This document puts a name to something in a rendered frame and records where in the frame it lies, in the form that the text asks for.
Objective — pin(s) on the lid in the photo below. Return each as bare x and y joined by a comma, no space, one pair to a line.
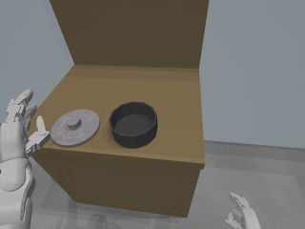
65,136

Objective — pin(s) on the table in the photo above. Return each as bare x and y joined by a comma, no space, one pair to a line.
130,51

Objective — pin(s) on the knob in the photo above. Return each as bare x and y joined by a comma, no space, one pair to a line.
73,122

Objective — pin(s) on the left robot hand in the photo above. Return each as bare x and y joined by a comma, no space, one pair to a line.
13,132

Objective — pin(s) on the right robot hand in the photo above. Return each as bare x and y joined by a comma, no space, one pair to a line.
246,219

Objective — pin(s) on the pot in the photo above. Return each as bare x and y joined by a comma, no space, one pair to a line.
133,124

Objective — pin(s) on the robot left forearm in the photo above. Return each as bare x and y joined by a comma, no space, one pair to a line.
16,186

